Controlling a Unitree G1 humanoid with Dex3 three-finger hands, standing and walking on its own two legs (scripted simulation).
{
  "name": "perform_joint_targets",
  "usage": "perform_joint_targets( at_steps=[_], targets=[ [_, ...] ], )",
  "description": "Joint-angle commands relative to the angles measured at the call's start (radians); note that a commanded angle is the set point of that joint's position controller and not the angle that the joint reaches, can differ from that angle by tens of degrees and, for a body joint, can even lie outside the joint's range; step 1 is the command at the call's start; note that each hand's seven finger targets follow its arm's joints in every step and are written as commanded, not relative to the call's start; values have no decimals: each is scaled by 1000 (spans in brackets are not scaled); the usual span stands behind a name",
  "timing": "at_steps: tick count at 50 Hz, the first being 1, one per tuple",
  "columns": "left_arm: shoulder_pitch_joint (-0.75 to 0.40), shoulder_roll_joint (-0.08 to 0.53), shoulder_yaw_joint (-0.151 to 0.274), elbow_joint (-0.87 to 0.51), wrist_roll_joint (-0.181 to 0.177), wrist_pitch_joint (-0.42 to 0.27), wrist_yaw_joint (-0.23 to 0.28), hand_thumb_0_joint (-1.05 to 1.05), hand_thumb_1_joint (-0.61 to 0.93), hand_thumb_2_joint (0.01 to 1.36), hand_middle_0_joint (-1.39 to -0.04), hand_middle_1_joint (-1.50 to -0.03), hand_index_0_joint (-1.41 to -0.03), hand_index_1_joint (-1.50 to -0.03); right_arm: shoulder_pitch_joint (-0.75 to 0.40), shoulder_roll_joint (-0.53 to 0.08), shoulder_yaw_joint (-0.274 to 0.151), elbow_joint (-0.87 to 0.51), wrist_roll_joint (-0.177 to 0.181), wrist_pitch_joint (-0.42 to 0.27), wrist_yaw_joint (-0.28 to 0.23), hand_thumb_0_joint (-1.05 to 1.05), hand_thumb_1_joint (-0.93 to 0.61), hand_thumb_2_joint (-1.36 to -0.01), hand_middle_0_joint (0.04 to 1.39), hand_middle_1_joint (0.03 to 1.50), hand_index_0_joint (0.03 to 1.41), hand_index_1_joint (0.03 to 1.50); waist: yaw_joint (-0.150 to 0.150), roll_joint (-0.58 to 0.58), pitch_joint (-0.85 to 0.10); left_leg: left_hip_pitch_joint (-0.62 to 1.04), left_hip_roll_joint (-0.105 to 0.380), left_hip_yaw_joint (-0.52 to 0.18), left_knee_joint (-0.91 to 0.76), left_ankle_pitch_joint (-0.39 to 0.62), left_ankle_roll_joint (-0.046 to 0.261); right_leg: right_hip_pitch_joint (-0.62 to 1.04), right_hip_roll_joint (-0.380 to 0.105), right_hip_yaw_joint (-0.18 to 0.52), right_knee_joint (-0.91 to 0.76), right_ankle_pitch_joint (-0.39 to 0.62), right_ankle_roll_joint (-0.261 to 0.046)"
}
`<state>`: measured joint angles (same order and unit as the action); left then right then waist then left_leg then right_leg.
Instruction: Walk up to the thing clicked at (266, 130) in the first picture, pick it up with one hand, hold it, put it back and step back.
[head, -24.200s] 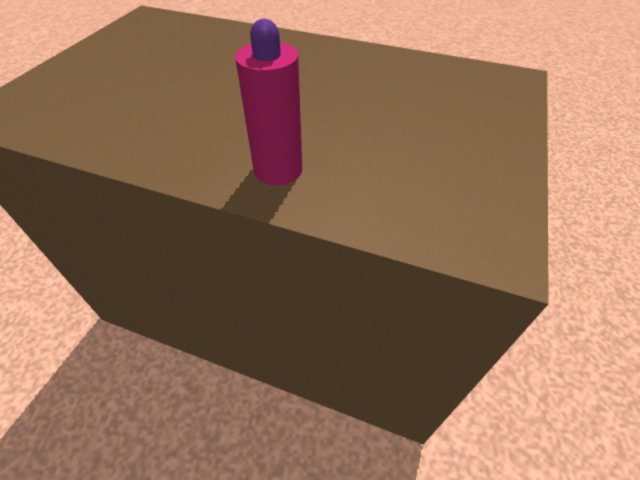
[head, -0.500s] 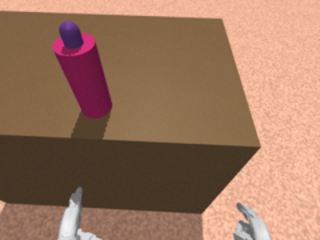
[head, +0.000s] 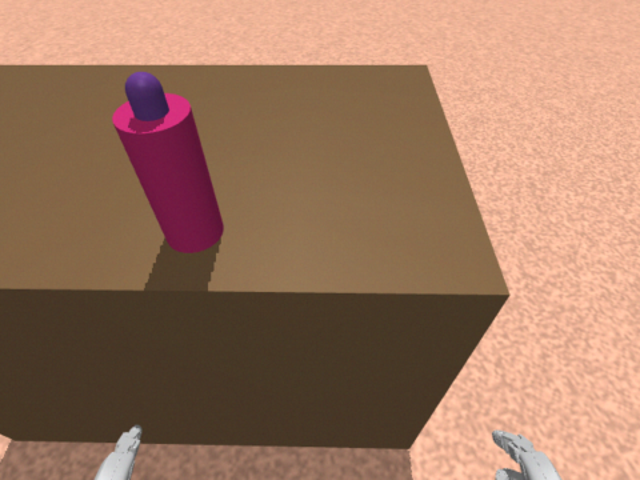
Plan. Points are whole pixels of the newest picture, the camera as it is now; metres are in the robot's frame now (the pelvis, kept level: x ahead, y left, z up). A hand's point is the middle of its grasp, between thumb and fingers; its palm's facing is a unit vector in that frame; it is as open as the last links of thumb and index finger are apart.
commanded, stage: home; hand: left
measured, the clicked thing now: (172, 167) +0.46 +0.20 +0.16
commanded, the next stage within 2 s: stand in 1.50 s
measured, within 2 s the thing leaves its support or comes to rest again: neither
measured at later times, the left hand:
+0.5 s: hand out of the picture +0.01 +0.27 -0.14, palm faces -0.06 -0.92 -0.38, open 17.5 cm
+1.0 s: hand out of the picture +0.05 +0.26 -0.14, palm faces -0.05 -0.93 -0.37, open 17.6 cm
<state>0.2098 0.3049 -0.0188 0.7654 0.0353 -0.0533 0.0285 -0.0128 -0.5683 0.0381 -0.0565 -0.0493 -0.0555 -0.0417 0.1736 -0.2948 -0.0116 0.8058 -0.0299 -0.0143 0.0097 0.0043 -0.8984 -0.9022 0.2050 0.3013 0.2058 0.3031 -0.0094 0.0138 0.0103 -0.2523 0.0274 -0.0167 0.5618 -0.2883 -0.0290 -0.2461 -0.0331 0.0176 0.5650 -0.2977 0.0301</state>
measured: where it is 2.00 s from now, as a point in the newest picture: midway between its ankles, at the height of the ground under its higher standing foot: outside the picture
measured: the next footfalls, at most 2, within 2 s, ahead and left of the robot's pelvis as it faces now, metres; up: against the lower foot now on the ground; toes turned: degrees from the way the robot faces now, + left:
none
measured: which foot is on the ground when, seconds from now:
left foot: down 0.00-1.00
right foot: down 0.00-1.00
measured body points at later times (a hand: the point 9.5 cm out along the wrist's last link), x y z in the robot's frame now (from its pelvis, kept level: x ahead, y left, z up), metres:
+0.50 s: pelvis -0.03 +0.01 +0.01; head -0.04 +0.00 +0.46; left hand +0.01 +0.32 -0.12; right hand +0.01 -0.30 -0.12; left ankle +0.01 +0.14 -0.73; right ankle +0.00 -0.14 -0.73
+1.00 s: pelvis -0.02 +0.00 +0.01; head -0.01 -0.01 +0.46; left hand +0.05 +0.31 -0.11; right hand +0.05 -0.30 -0.12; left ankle +0.01 +0.14 -0.73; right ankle +0.00 -0.14 -0.73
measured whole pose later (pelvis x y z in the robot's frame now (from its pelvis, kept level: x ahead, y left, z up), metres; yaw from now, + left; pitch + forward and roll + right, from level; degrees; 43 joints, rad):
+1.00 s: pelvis -0.02 +0.00 +0.01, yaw +0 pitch -3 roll +0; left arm 0.14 0.36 -0.02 1.11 0.01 -0.02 0.00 -0.01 -0.56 0.04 -0.05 -0.05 -0.05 -0.04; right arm 0.14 -0.37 0.01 1.10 -0.01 -0.01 0.02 0.00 -0.90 -0.90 0.20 0.30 0.20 0.30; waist 0.00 0.02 0.05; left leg -0.16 0.03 -0.01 0.38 -0.17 -0.03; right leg -0.16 -0.03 0.02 0.39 -0.18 0.03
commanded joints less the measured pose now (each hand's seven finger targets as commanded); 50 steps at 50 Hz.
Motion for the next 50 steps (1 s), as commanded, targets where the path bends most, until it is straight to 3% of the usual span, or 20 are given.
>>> perform_joint_targets(
  at_steps=[1, 3, 5, 8, 13, 15, 18, 20, 23, 26, 28, 30, 37, 45, 50],
  targets=[
    [-58, 217, 48, 4, -3, -20, 1, 0, -582, 37, -47, -46, -48, -44, -32, -203, -56, -6, 0, -17, 2, 0, -897, -904, 201, 301, 201, 301, 0, -11, -45, 54, 68, -62, -127, 194, 55, 10, -74, 51, -142, 190, -65],
    [-68, 233, 42, 52, -4, -15, -2, 0, -583, 38, -47, -46, -48, -45, -54, -212, -53, 27, 4, -13, 5, 0, -897, -904, 201, 301, 201, 301, 2, -15, -24, 68, 63, -64, -150, 156, 53, -6, -75, 61, -179, 137, -62],
    [-80, 251, 39, 92, -6, -12, -5, 0, -573, 43, -48, -47, -49, -46, -48, -226, -49, 66, 6, -13, 5, 0, -897, -904, 201, 301, 201, 301, 2, -11, -63, 90, 70, -69, -162, 208, 54, 51, -77, 59, -171, 202, -62],
    [-85, 266, 31, 148, -11, -3, -6, 0, -571, 43, -48, -48, -49, -47, -58, -241, -42, 113, 9, -9, 4, 0, -897, -903, 201, 301, 201, 301, 7, -9, -50, 95, 70, -70, -191, 188, 51, 60, -78, 60, -191, 177, -60],
    [-85, 298, 24, 222, -14, 12, -10, 0, -587, 32, -46, -44, -47, -43, -60, -267, -33, 179, 8, 2, 5, 0, -897, -903, 201, 301, 201, 301, 9, -8, 24, 63, 65, -87, -251, 10, 50, 17, -77, 78, -261, -27, -56],
    [-80, 307, 27, 243, -15, 15, -12, 0, -564, 45, -48, -48, -49, -47, -49, -280, -34, 196, 8, 0, 6, 0, -897, -903, 201, 301, 201, 301, 10, -2, 13, 52, 72, -99, -275, -11, 54, 46, -73, 74, -256, -19, -56],
    [-62, 312, 28, 267, -14, 20, -17, 0, -596, 27, -45, -42, -46, -42, -42, -288, -33, 212, 7, 1, 6, 0, -897, -903, 201, 301, 201, 301, 13, 5, 59, 26, 69, -109, -295, -111, 53, -6, -69, 86, -281, -116, -55],
    [-58, 311, 30, 270, -14, 18, -18, 0, -562, 46, -49, -48, -49, -47, -43, -289, -35, 215, 7, 1, 6, 0, -897, -902, 201, 301, 201, 301, 15, 6, 48, 15, 66, -109, -293, -125, 54, 1, -69, 89, -279, -120, -56],
    [-59, 305, 32, 280, -17, 17, -19, 0, -572, 40, -48, -46, -48, -45, -33, -286, -33, 220, 8, -3, 5, 0, -897, -903, 201, 301, 201, 301, 11, 8, 29, 25, 74, -111, -295, -92, 59, 25, -69, 88, -267, -61, -56],
    [-54, 302, 34, 287, -18, 19, -20, 0, -582, 34, -47, -44, -47, -44, -36, -284, -35, 223, 9, -3, 2, 0, -897, -903, 201, 301, 201, 301, 14, -11, 41, 22, 70, -109, -289, -103, 58, 6, -69, 96, -276, -99, -58],
    [-57, 299, 37, 287, -19, 19, -21, 0, -568, 43, -48, -47, -49, -46, -33, -284, -33, 224, 11, -6, 1, 0, -897, -903, 201, 301, 201, 301, 13, 13, 19, 34, 76, -110, -291, -65, 58, 32, -70, 91, -259, -20, -59],
    [-51, 295, 38, 294, -19, 20, -20, 0, -573, 40, -48, -46, -48, -45, -36, -284, -33, 225, 11, -4, 0, 0, -897, -903, 201, 301, 201, 301, 13, 5, 49, 4, 71, -111, -293, -107, 56, 22, -67, 89, -267, -59, -53],
    [-73, 290, 39, 292, -19, 22, -20, 0, -569, 42, -48, -47, -49, -46, -35, -275, -31, 228, 17, -4, -3, 0, -897, -903, 201, 301, 201, 301, 5, -27, 36, 45, 71, -99, -270, -38, 55, 9, -76, 98, -279, -47, -58],
    [-94, 283, 39, 294, -25, 18, -19, 0, -585, 33, -46, -44, -47, -43, -57, -281, -25, 230, 21, -10, -7, 0, -897, -902, 201, 301, 201, 301, 8, -17, -24, 101, 86, -81, -253, 135, 51, 81, -88, 91, -257, 160, -54],
    [-106, 278, 39, 296, -26, 20, -18, 0, -584, 33, -46, -44, -47, -44, -63, -282, -23, 238, 22, -10, -10, 0, -897, -902, 201, 301, 201, 301, 8, -17, -44, 133, 93, -74, -248, 211, 44, 104, -89, 82, -250, 237, -49]
  ],
)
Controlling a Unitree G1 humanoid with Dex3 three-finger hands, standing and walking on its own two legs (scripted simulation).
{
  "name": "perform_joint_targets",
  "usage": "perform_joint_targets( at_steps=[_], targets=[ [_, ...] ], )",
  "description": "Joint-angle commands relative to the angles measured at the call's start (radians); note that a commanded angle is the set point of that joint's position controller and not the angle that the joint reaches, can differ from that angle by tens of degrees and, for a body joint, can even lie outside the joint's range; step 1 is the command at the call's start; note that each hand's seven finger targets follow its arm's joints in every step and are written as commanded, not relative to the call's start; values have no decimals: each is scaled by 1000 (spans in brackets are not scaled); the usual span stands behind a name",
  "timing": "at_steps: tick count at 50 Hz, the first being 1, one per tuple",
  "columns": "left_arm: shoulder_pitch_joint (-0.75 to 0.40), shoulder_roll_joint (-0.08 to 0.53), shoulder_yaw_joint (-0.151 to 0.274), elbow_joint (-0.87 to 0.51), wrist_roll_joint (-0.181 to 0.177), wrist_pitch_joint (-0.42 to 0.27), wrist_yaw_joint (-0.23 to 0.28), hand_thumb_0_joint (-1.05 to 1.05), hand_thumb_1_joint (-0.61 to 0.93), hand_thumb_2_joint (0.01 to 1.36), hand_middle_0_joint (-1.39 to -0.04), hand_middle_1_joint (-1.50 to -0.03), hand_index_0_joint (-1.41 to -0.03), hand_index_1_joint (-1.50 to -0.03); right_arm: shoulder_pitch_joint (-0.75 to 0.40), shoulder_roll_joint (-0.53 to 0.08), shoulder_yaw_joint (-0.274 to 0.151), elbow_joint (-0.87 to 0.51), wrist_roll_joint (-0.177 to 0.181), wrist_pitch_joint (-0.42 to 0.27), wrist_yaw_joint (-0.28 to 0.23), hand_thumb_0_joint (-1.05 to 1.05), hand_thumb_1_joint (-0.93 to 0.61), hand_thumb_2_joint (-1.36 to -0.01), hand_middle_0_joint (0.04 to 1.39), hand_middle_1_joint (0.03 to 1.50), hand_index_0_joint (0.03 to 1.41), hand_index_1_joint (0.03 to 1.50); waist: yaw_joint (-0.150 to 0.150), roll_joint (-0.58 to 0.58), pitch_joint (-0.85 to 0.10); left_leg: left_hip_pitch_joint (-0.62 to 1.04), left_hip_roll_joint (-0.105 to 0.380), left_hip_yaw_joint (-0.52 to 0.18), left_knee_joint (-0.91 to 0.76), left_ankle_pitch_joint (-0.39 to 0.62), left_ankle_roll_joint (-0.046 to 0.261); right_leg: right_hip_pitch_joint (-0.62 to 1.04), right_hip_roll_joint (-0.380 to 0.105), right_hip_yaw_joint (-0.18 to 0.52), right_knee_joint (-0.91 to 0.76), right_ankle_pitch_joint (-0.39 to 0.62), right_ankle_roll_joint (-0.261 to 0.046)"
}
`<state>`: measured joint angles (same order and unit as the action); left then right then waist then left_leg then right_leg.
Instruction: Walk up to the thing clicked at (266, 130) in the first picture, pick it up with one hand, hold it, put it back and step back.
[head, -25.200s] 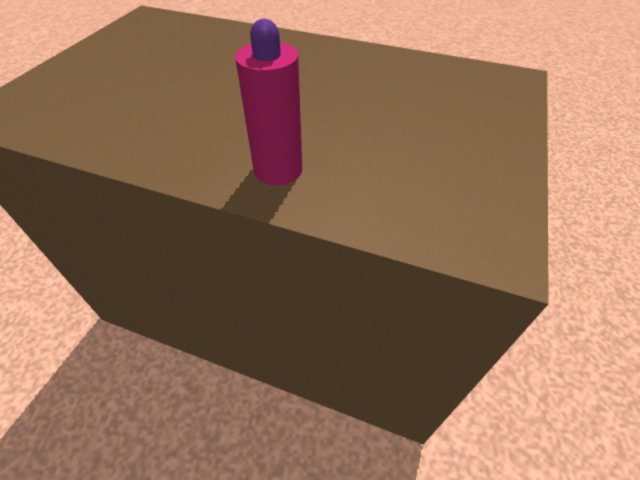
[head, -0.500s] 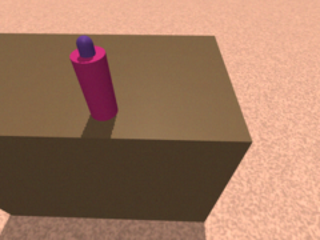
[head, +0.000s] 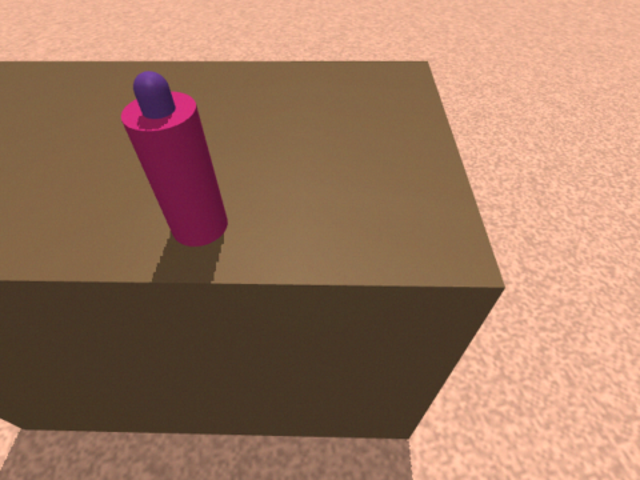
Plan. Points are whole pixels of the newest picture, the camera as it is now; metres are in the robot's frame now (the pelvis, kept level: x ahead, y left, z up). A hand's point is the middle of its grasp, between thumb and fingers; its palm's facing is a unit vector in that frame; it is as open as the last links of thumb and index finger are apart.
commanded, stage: home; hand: left
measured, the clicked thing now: (177, 163) +0.47 +0.20 +0.15
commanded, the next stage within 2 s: stand in 0.50 s
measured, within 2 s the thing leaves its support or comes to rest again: neither
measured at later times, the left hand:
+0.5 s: hand out of the picture +0.09 +0.25 -0.15, palm faces -0.05 -0.93 -0.36, open 17.6 cm
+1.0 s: hand out of the picture +0.08 +0.26 -0.15, palm faces -0.05 -0.93 -0.36, open 10.7 cm
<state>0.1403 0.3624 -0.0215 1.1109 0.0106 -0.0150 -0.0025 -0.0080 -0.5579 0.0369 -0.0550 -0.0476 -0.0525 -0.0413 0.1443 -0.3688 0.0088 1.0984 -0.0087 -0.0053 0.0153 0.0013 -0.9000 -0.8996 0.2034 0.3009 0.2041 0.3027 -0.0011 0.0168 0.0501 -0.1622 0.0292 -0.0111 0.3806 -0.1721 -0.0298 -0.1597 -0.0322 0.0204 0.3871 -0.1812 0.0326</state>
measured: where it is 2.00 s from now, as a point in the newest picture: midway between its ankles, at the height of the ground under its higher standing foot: outside the picture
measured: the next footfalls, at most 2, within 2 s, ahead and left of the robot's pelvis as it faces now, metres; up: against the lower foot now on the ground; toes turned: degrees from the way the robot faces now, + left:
none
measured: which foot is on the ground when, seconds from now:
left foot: down 0.00-1.00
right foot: down 0.00-1.00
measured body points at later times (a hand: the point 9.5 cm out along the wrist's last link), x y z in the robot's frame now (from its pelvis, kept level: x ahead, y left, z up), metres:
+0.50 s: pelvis +0.01 +0.00 +0.00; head +0.01 -0.01 +0.45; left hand +0.09 +0.30 -0.12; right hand +0.07 -0.31 -0.13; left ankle +0.02 +0.14 -0.74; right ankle +0.02 -0.14 -0.74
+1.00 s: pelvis +0.01 +0.00 +0.00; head +0.01 +0.00 +0.45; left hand +0.08 +0.31 -0.13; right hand +0.07 -0.30 -0.13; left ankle +0.02 +0.14 -0.74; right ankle +0.02 -0.14 -0.74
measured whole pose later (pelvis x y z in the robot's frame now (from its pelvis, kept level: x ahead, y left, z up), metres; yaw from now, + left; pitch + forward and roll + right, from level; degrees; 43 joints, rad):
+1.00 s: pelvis +0.01 +0.00 +0.00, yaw -1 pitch -3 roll +0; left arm 0.13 0.36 -0.01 1.12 0.01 -0.01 0.00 -0.01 0.34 0.75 -0.20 -0.28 -0.19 -0.28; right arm 0.13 -0.36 0.00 1.12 -0.01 0.00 0.01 0.00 -0.90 -0.90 0.20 0.30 0.20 0.30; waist 0.00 0.01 0.05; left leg -0.13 0.03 0.00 0.34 -0.17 -0.03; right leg -0.13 -0.03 0.03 0.35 -0.17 0.03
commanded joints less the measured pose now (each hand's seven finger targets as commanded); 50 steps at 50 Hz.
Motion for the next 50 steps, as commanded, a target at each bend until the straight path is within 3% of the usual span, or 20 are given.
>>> perform_joint_targets(
  at_steps=[1, 9, 15, 18, 22, 30, 32, 33, 36, 41, 46, 49, 50],
  targets=[
    [-39, 220, 43, -50, -1, -17, 13, 0, -565, 44, -48, -47, -49, -47, -35, -207, -42, -54, 0, -19, -18, 0, -897, -902, 201, 301, 201, 301, -1, -17, -75, 33, 90, -78, -72, 88, 45, 20, -88, 78, -76, 122, -48],
    [-57, 215, 46, -47, 0, -15, 13, 0, -584, 34, -47, -45, -47, -45, -52, -205, -42, -47, -1, -18, -19, 0, -898, -902, 201, 301, 201, 301, 0, -18, -80, 58, 96, -67, -75, 114, 41, 36, -90, 76, -82, 152, -45],
    [-69, 218, 50, -45, 1, -13, 13, 0, -562, 46, -49, -49, -50, -49, -53, -200, -44, -42, -1, -15, -19, 0, -898, -902, 201, 301, 201, 301, -4, -24, -46, 45, 90, -65, -94, 49, 35, 13, -85, 77, -103, 78, -46],
    [-71, 220, 51, -48, 0, -15, 12, 0, -577, 38, -48, -47, -48, -47, -64, -206, -48, -44, -1, -17, -18, 0, -898, -902, 201, 301, 201, 301, -1, -8, -74, 61, 96, -65, -89, 83, 36, 32, -89, 79, -98, 112, -49],
    [-72, 222, 52, -48, 2, -14, 13, 0, -585, 33, -47, -46, -47, -45, -56, -200, -49, -41, -2, -15, -19, 0, -898, -902, 201, 301, 201, 301, -6, -21, -48, 43, 89, -62, -99, 20, 37, 12, -86, 81, -112, 53, -48],
    [-63, 218, 52, -49, 0, -15, 13, 0, -611, 17, -44, -41, -45, -40, -55, -205, -49, -39, -3, -16, -18, 0, -898, -902, 201, 301, 201, 301, -2, -14, -72, 57, 95, -62, -98, 62, 41, 31, -90, 79, -103, 97, -48],
    [-63, 219, 54, -48, 0, -14, 13, 0, -451, 177, -200, -201, -200, -200, -47, -203, -48, -36, -3, -17, -19, 0, -900, -900, 200, 300, 200, 300, -3, -16, -70, 46, 96, -62, -100, 64, 42, 41, -89, 76, -99, 101, -48],
    [-57, 215, 52, -45, -1, -12, 12, 0, -371, 257, -200, -281, -200, -280, -53, -204, -47, -33, -3, -17, -19, 0, -900, -900, 200, 300, 200, 300, -1, -7, -49, 43, 92, -64, -109, 27, 39, 18, -85, 74, -104, 64, -46],
    [-56, 218, 51, -50, -1, -14, 13, 0, -131, 497, -200, -300, -200, -300, -51, -205, -49, -36, -1, -18, -18, 0, -900, -900, 200, 300, 200, 300, -2, -17, -84, 71, 99, -64, -96, 86, 42, 35, -92, 74, -97, 112, -49],
    [-51, 215, 51, -46, 0, -11, 13, 0, 269, 897, -200, -300, -200, -300, -48, -202, -50, -34, -3, -15, -20, 0, -900, -900, 200, 300, 200, 300, -3, -20, -40, 42, 92, -62, -109, 21, 41, 11, -87, 74, -110, 55, -47],
    [-50, 219, 53, -44, 0, -10, 11, 0, 669, 900, -200, -300, -200, -300, -45, -201, -53, -32, -1, -14, -16, 0, -900, -900, 200, 300, 200, 300, -6, -27, -21, 31, 90, -69, -117, -29, 45, -8, -81, 76, -119, -23, -49],
    [-50, 222, 57, -51, 2, -11, 10, 0, 899, 900, -200, -300, -200, -300, -46, -201, -53, -36, -3, -16, -16, 0, -900, -900, 200, 300, 200, 300, -5, -10, -42, 32, 92, -69, -120, -15, 44, 11, -87, 81, -110, 21, -51],
    [-50, 218, 57, -49, 1, -10, 10, 0, 899, 900, -200, -300, -200, -300, -48, -201, -53, -36, -3, -17, -16, 0, -900, -900, 200, 300, 200, 300, -4, -4, -36, 22, 91, -69, -123, -19, 42, 14, -85, 78, -107, 22, -51]
  ],
)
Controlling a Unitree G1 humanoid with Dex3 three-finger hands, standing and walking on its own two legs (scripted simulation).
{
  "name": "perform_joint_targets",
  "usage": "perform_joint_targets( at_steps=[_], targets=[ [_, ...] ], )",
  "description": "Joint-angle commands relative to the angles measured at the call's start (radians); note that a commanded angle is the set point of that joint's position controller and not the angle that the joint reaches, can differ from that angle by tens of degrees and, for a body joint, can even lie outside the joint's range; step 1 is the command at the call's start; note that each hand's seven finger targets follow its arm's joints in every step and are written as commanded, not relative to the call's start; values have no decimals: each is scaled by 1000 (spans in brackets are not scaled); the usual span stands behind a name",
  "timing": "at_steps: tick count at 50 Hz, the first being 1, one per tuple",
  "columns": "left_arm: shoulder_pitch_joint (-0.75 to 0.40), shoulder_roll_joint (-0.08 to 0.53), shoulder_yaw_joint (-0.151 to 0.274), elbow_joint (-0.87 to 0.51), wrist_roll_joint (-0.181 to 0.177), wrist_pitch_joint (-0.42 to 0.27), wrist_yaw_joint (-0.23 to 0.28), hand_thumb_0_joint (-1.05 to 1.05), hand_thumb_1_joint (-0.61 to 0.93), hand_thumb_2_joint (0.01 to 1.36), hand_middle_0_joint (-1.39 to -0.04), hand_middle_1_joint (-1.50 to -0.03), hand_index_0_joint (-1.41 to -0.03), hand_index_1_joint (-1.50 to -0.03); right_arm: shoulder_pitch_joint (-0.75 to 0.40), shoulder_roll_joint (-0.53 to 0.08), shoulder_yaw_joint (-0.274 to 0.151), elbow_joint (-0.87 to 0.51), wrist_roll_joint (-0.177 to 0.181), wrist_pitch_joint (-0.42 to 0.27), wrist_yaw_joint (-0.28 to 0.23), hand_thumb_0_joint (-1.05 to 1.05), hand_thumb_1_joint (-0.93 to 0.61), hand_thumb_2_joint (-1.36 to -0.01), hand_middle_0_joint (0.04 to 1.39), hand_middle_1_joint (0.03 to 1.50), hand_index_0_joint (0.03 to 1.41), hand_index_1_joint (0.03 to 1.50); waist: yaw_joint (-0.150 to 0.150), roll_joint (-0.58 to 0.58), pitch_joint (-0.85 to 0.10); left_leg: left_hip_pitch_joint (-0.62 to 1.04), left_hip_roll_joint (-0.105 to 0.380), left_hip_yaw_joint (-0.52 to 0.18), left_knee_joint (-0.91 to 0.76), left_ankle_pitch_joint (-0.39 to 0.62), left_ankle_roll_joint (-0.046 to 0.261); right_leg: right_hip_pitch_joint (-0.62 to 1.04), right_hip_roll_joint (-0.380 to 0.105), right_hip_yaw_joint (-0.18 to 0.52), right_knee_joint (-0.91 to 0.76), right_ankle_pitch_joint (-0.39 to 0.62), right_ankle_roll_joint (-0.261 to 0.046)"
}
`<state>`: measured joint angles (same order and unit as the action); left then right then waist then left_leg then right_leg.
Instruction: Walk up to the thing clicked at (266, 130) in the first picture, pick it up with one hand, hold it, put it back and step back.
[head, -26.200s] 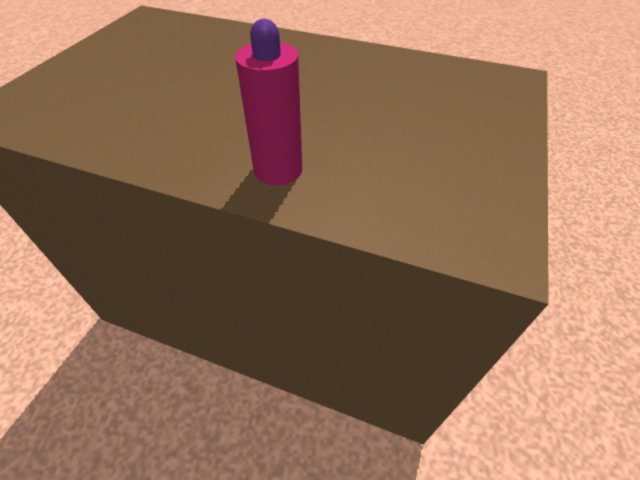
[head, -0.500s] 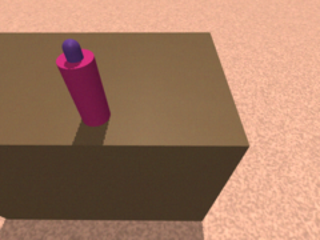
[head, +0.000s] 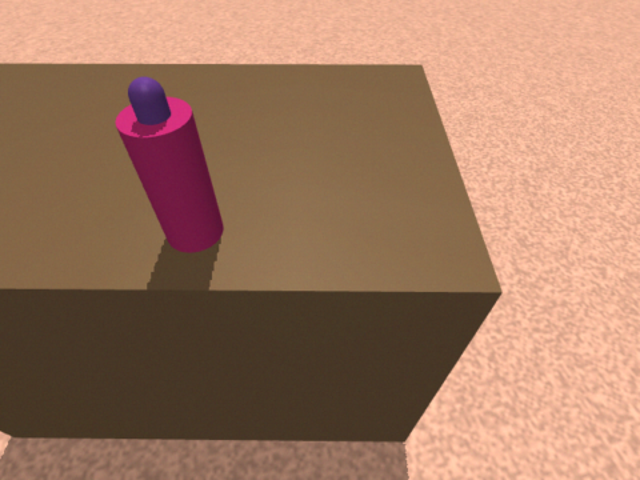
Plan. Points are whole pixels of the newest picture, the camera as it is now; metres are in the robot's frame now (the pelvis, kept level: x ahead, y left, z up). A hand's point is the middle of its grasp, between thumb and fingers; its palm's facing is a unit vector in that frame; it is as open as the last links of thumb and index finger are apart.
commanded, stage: stand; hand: left
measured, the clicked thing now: (173, 168) +0.46 +0.20 +0.14
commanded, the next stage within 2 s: none
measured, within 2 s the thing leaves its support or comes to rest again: neither
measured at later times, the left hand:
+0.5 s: hand out of the picture +0.08 +0.26 -0.15, palm faces -0.04 -0.93 -0.36, open 7.4 cm
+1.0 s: hand out of the picture +0.09 +0.26 -0.15, palm faces -0.04 -0.93 -0.36, open 7.4 cm
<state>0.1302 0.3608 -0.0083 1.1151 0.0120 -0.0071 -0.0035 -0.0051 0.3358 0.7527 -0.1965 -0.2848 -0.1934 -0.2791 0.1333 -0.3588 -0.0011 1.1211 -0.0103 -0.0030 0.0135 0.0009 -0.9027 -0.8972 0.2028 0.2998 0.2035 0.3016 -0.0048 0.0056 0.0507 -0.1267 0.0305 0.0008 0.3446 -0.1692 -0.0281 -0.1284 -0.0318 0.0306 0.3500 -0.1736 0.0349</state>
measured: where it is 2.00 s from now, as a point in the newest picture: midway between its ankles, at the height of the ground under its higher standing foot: outside the picture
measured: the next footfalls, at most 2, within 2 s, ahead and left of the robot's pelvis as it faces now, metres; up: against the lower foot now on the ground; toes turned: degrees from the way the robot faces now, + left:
none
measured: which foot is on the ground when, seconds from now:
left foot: down 0.00-1.00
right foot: down 0.00-1.00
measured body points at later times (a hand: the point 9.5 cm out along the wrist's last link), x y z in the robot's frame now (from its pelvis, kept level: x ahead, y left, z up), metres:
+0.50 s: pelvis +0.01 +0.00 +0.00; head +0.02 +0.00 +0.45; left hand +0.08 +0.30 -0.13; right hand +0.08 -0.30 -0.13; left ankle +0.01 +0.14 -0.75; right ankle +0.01 -0.14 -0.75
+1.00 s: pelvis +0.02 +0.00 +0.00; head +0.03 +0.00 +0.45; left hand +0.09 +0.30 -0.13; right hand +0.09 -0.30 -0.13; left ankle +0.01 +0.14 -0.75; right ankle +0.01 -0.14 -0.75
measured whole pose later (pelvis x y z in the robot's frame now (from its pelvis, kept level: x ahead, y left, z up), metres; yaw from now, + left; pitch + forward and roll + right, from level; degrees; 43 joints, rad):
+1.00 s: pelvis +0.02 +0.00 +0.00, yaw +0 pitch -2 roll +0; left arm 0.12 0.35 0.00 1.11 0.01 -0.01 0.00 0.00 0.90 0.90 -0.20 -0.30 -0.20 -0.30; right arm 0.12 -0.36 0.00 1.12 -0.01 0.00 0.01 0.00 -0.90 -0.90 0.20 0.30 0.20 0.30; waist 0.00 0.01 0.06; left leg -0.11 0.04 0.01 0.34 -0.19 -0.03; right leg -0.11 -0.03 0.03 0.34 -0.19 0.03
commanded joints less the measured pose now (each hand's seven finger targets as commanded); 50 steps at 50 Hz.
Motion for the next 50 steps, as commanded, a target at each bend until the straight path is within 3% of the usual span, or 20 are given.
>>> perform_joint_targets(
  at_steps=[1, 4, 6, 22, 26, 29, 31, 50],
  targets=[
    [-39, 216, 43, -56, 0, -18, 11, 0, 899, 900, -200, -300, -200, -300, -42, -210, -43, -60, -1, -20, -15, 0, -900, -900, 200, 300, 200, 300, 2, 5, -39, -6, 91, -82, -84, -24, 42, -24, -86, 67, -70, 11, -52],
    [-38, 217, 42, -61, -1, -23, 12, 0, 899, 900, -200, -300, -200, -300, -41, -210, -45, -61, 1, -22, -16, 0, -900, -900, 200, 300, 200, 300, -1, -14, -73, 31, 95, -77, -62, 72, 42, -14, -90, 67, -66, 85, -51],
    [-40, 216, 42, -60, -1, -21, 12, 0, 899, 900, -200, -300, -200, -300, -39, -209, -43, -60, 0, -22, -18, 0, -900, -900, 200, 300, 200, 300, -1, -6, -82, 34, 97, -72, -56, 80, 44, 5, -95, 71, -57, 114, -53],
    [-37, 214, 42, -56, 0, -18, 14, 0, 899, 900, -200, -300, -200, -300, -42, -209, -44, -55, 1, -18, -17, 0, -900, -900, 200, 300, 200, 300, -2, -12, -49, 21, 93, -73, -68, 33, 41, -13, -89, 64, -72, 62, -49],
    [-34, 217, 45, -60, -1, -21, 14, 0, 899, 900, -200, -300, -200, -300, -48, -209, -44, -60, 1, -19, -17, 0, -900, -900, 200, 300, 200, 300, 1, -8, -72, 43, 96, -65, -58, 91, 42, 0, -93, 65, -63, 131, -49],
    [-40, 211, 45, -57, -2, -16, 13, 0, 899, 900, -200, -300, -200, -300, -44, -204, -40, -58, 1, -20, -18, 0, -900, -900, 200, 300, 200, 300, 2, -1, -55, 14, 95, -68, -73, 71, 40, 8, -89, 61, -59, 105, -50],
    [-24, 210, 45, -55, -2, -17, 12, 0, 899, 900, -200, -300, -200, -300, -47, -213, -42, -60, 2, -23, -18, 0, -900, -900, 200, 300, 200, 300, 6, 5, -71, 39, 100, -70, -66, 108, 42, 11, -91, 62, -56, 134, -50],
    [-37, 213, 48, -59, -2, -21, 16, 0, 899, 900, -200, -300, -200, -300, -42, -207, -46, -60, 2, -19, -19, 0, -900, -900, 200, 300, 200, 300, -1, -13, -79, 57, 101, -60, -51, 131, 42, 17, -96, 63, -60, 168, -49]
  ],
)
